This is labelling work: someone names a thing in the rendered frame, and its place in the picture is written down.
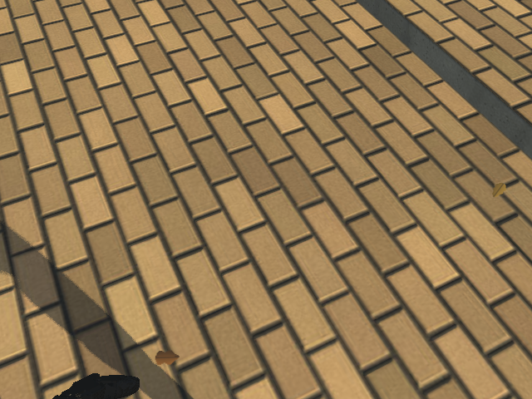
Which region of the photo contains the robot left hand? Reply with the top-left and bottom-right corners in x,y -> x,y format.
52,373 -> 140,399

